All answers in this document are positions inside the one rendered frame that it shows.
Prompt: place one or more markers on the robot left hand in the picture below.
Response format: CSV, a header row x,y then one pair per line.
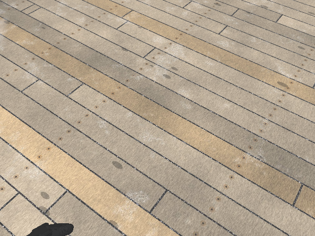
x,y
56,229

